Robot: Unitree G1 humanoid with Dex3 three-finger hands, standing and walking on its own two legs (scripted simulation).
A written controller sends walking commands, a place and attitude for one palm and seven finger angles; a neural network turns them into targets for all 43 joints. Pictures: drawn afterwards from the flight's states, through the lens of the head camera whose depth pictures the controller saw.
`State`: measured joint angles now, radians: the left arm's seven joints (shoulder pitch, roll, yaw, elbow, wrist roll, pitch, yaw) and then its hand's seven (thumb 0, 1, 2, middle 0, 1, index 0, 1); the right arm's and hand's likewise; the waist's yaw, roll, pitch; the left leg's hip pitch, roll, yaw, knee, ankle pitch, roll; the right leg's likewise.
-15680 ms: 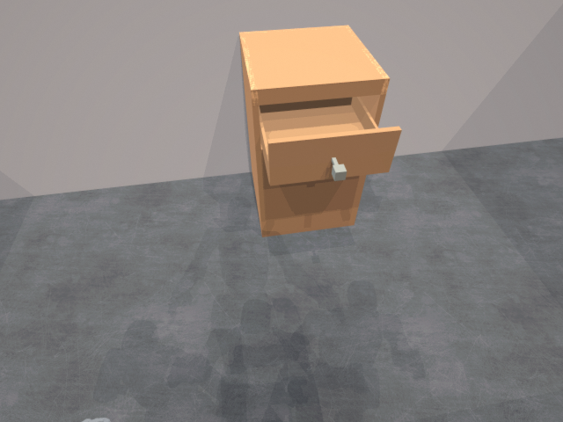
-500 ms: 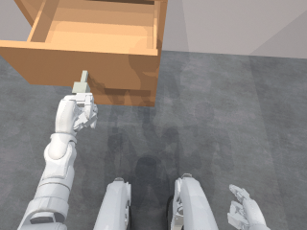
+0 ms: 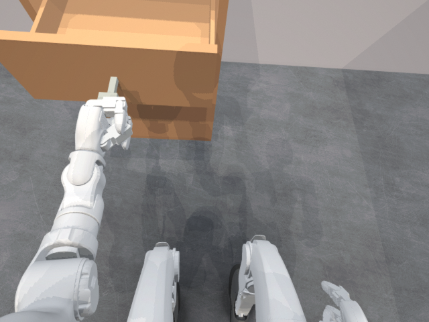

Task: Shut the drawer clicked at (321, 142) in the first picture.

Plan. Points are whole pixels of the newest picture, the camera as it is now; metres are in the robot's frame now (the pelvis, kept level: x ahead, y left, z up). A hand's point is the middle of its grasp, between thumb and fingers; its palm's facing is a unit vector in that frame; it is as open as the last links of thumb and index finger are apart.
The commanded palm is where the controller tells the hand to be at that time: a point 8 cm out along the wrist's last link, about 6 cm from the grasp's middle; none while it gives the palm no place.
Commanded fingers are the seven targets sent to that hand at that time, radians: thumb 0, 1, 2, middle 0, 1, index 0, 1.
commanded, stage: push the drawer shut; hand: left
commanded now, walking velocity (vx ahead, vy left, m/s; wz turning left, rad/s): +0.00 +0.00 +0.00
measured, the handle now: (111, 96) +0.52 +0.19 +0.01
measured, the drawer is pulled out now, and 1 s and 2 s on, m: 0.18 0.04 0.00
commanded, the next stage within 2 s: pull the fist back off the drawer in 1.42 s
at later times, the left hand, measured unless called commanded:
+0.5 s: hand (133, 101) +0.51 +0.15 +0.01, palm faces -0.05 -1.00 -0.07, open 3.3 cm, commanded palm +0.53 +0.18 +0.02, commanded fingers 0.00 0.90 0.90 -1.40 -1.60 -1.40 -1.60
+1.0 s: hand (138, 70) +0.59 +0.15 +0.01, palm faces -0.06 -1.00 -0.06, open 3.3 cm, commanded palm +0.60 +0.17 +0.02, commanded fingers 0.00 0.90 0.90 -1.40 -1.60 -1.40 -1.60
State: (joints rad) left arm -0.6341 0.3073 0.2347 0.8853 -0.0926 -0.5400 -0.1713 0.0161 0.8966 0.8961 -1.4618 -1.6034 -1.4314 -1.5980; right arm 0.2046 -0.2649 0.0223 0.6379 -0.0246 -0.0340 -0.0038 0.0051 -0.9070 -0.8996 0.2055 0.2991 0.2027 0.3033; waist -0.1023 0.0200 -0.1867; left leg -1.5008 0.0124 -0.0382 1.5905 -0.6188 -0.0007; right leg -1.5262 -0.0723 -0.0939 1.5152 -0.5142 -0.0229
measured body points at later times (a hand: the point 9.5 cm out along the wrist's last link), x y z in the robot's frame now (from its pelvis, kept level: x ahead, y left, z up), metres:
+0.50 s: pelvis -0.02 +0.00 -0.02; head +0.16 +0.03 +0.39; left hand +0.51 +0.20 +0.02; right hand +0.02 -0.27 -0.13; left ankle +0.05 +0.12 -0.54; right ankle +0.09 -0.12 -0.54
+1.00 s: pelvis -0.01 +0.01 -0.03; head +0.21 +0.04 +0.36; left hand +0.58 +0.20 +0.02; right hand -0.01 -0.26 -0.13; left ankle +0.05 +0.12 -0.54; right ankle +0.09 -0.12 -0.54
